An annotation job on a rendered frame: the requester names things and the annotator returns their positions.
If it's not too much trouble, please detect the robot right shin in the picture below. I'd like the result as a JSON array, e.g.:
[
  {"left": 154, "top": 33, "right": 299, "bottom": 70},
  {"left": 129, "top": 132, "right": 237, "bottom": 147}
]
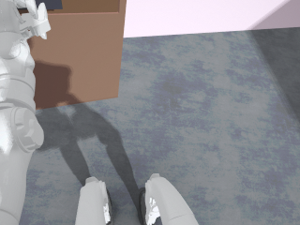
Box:
[{"left": 145, "top": 173, "right": 160, "bottom": 225}]

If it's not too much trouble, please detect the handle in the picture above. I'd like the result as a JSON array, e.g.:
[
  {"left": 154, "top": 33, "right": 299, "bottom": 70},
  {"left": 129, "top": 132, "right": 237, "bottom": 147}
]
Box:
[{"left": 17, "top": 0, "right": 63, "bottom": 10}]

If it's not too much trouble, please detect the cabinet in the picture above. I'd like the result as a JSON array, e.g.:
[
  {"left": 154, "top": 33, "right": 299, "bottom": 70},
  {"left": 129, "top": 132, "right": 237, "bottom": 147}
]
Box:
[{"left": 20, "top": 0, "right": 127, "bottom": 110}]

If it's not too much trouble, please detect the robot left hand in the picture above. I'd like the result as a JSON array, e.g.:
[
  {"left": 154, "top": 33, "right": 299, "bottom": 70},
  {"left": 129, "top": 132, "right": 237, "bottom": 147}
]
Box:
[{"left": 0, "top": 0, "right": 51, "bottom": 41}]

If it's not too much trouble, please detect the robot left upper arm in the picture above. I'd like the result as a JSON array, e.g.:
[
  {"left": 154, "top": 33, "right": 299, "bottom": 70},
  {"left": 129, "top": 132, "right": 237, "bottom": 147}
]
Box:
[{"left": 0, "top": 106, "right": 44, "bottom": 225}]

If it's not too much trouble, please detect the robot right thigh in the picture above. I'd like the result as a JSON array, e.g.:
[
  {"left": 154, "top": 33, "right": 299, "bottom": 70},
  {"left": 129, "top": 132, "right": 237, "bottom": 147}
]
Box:
[{"left": 145, "top": 176, "right": 199, "bottom": 225}]

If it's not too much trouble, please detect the left robot forearm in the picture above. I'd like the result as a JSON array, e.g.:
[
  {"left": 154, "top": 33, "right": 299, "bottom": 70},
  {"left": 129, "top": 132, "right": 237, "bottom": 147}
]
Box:
[{"left": 0, "top": 32, "right": 36, "bottom": 115}]

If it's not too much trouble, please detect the drawer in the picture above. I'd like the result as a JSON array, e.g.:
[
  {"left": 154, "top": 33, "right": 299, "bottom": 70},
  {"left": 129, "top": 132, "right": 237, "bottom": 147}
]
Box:
[{"left": 18, "top": 0, "right": 118, "bottom": 14}]

